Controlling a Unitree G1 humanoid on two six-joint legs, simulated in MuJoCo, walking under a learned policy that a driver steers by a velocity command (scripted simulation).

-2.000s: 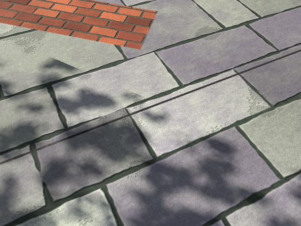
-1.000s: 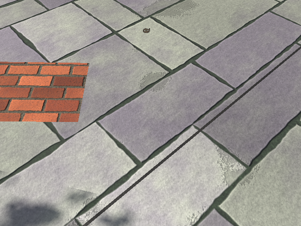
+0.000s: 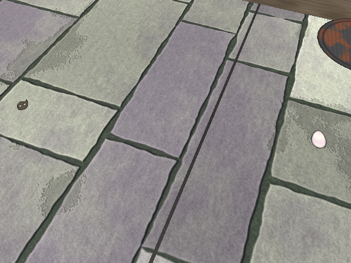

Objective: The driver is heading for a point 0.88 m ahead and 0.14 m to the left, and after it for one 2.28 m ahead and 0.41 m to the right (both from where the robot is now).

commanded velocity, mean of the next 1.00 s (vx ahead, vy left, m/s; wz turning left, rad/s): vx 0.05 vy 0.00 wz -0.02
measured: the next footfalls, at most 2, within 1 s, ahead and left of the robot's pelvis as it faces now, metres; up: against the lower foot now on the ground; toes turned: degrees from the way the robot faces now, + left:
right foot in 0.24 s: +0.16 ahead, -0.15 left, +0.00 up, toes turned +2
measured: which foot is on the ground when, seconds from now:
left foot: down 0.00-1.00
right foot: up 0.00-0.22, down 0.24-1.00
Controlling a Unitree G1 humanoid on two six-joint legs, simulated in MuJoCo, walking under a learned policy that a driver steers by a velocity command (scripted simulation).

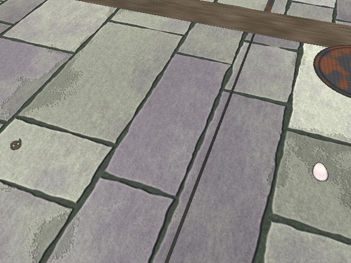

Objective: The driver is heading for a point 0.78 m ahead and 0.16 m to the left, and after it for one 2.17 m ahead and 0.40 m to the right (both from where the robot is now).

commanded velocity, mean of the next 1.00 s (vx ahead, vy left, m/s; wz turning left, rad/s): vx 0.37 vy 0.00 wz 0.00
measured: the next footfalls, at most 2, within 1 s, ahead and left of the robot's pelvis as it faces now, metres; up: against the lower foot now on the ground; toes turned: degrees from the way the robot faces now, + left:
left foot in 0.76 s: +0.44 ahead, +0.10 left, +0.00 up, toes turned +3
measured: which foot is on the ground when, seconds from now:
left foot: down 0.00-0.30, up 0.32-0.74, down 0.76-1.00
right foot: down 0.00-0.78, up 0.80-1.00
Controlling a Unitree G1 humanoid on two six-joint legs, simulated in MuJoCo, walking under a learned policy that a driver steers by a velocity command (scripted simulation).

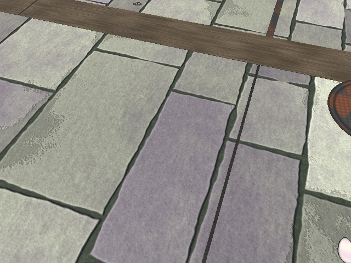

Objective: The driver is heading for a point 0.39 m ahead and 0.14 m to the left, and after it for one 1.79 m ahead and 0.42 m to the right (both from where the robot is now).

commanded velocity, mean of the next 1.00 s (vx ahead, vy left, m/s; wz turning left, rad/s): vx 0.50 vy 0.00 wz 0.03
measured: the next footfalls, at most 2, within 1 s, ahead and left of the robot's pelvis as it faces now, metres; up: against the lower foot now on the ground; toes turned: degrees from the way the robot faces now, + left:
right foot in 0.30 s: +0.37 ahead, -0.16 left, +0.00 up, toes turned +3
left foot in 0.80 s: +0.60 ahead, +0.15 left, +0.00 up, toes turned +9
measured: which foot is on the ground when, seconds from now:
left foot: down 0.00-0.32, up 0.34-0.78, down 0.80-1.00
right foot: up 0.00-0.28, down 0.30-0.80, up 0.82-1.00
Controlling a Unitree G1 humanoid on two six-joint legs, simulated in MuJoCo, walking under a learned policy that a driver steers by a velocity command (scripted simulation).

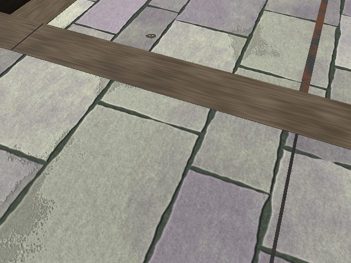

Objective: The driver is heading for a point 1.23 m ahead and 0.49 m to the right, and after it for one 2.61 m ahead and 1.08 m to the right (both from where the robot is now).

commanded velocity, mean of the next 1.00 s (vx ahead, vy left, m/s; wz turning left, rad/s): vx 0.50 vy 0.00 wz -0.51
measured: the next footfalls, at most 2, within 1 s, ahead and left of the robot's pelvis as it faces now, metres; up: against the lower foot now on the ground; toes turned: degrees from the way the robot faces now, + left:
right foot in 0.34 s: +0.32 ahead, -0.17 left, +0.00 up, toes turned -16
left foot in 0.84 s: +0.67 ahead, -0.10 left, +0.00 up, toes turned -33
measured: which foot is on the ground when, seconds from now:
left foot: down 0.00-0.34, up 0.36-0.82, down 0.84-1.00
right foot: up 0.00-0.32, down 0.34-0.86, up 0.88-1.00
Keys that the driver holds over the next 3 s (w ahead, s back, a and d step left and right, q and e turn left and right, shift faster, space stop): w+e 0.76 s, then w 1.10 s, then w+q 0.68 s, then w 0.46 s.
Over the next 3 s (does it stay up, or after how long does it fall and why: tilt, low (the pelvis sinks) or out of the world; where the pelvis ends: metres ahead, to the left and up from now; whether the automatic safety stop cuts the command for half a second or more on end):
stays up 1.45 -0.61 -0.02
